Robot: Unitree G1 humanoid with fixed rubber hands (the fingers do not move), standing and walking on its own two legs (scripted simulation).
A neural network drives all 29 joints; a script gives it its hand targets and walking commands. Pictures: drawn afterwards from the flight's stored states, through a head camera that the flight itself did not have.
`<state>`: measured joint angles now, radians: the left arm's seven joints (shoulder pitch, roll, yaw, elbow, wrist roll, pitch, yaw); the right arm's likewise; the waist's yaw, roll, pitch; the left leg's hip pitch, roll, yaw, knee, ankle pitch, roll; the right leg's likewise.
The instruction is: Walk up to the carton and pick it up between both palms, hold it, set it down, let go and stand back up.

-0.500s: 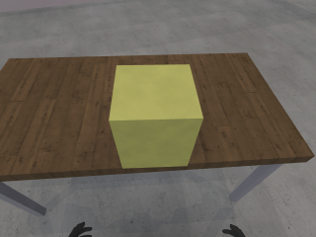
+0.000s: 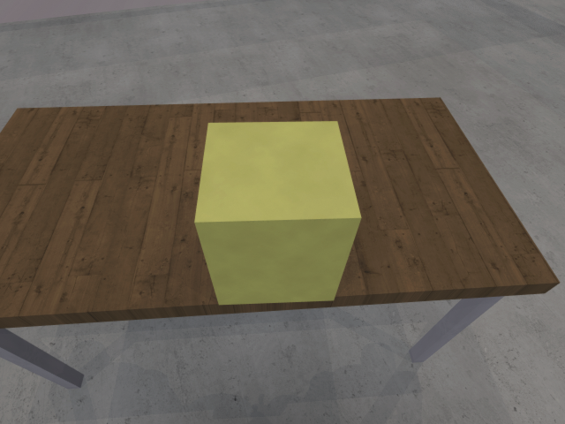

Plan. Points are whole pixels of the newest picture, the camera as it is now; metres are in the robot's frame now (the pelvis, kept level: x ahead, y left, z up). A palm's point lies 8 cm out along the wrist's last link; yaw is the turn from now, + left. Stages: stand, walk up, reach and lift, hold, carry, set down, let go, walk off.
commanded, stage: stand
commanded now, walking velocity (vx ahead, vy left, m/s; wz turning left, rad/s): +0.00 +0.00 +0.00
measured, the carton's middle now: (275, 217) +0.42 +0.01 +0.01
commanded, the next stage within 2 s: none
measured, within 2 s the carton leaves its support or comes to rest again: neither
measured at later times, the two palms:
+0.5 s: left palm out of the picture -0.01 +0.21 -0.14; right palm out of the picture -0.02 -0.20 -0.15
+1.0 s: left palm out of the picture -0.03 +0.21 -0.14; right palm out of the picture -0.03 -0.20 -0.15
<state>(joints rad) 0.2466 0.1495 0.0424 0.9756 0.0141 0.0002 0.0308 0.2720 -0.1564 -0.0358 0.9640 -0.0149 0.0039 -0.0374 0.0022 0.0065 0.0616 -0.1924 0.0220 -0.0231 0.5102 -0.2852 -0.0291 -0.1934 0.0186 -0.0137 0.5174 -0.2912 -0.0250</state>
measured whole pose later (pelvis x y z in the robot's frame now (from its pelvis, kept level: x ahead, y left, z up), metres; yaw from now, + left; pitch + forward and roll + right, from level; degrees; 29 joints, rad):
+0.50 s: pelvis +0.00 +0.00 +0.00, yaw +0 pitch -3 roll +0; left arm 0.28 0.11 0.02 1.14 0.01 0.00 0.04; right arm 0.29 -0.11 -0.01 1.14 -0.01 0.00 -0.05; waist 0.00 0.01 0.07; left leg -0.15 0.02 -0.02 0.46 -0.26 -0.03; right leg -0.15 0.02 -0.01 0.46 -0.26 -0.02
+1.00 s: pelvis -0.01 +0.00 +0.00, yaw +0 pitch -2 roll +0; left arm 0.29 0.10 0.01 1.15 0.01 0.00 0.04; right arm 0.29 -0.10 0.00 1.16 -0.01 0.00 -0.05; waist 0.00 0.01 0.06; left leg -0.17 0.02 -0.02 0.46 -0.25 -0.02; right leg -0.17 0.02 -0.01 0.46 -0.25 -0.02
